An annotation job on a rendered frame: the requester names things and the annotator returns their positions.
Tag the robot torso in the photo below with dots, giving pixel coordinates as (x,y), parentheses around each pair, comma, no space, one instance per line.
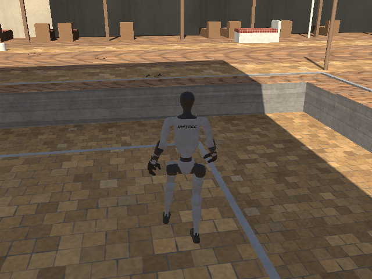
(186,140)

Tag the left robot hand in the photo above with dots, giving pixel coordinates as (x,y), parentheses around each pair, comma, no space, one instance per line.
(151,166)

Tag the right robot upper arm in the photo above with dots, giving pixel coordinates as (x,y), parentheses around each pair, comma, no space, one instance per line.
(207,131)

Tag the right robot hand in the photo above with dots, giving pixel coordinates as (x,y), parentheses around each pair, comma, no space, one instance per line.
(211,160)

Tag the robot head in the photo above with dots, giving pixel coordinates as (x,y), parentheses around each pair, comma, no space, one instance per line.
(187,101)

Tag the left robot upper arm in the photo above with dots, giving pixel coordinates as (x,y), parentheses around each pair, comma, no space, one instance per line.
(168,122)

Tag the right robot forearm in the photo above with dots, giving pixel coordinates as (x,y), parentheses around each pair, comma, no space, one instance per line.
(212,150)

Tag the left robot forearm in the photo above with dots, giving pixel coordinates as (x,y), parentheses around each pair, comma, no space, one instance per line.
(156,154)

